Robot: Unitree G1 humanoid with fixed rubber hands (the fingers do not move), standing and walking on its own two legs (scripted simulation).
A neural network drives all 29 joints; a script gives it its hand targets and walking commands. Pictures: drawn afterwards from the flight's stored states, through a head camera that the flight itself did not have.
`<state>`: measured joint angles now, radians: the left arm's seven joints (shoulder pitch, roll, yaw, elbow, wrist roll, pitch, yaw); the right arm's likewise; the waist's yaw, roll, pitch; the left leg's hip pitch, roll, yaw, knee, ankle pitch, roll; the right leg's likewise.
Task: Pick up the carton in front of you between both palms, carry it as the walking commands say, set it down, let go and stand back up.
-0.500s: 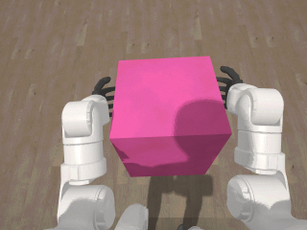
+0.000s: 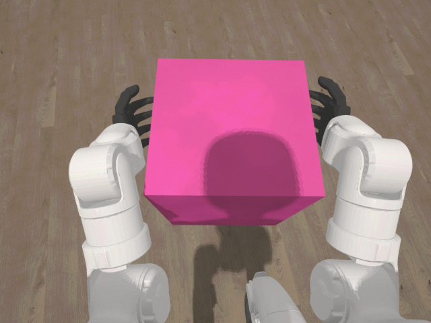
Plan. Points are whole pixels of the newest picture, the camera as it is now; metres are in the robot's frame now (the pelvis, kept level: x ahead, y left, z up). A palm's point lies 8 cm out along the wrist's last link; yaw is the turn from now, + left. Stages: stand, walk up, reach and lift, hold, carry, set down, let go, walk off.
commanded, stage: carry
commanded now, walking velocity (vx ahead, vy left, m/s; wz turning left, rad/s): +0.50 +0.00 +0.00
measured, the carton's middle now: (227, 156) +0.39 -0.04 +0.07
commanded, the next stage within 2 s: none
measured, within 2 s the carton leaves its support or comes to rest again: neither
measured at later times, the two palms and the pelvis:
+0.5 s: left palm out of the picture +0.71 +0.16 +0.20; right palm out of the picture +0.73 -0.14 +0.21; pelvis +0.34 -0.01 +0.03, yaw +1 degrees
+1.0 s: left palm out of the picture +1.01 +0.14 +0.25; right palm out of the picture +1.05 -0.16 +0.26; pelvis +0.65 -0.03 +0.10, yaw +1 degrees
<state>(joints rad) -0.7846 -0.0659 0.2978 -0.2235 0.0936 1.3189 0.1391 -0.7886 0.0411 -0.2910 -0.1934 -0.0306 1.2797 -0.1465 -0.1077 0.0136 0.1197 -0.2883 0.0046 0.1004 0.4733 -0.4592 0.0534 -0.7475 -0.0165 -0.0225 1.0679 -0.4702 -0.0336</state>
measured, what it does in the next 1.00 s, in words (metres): climbs: right foot 0.04 m higher, then left foot 0.05 m higher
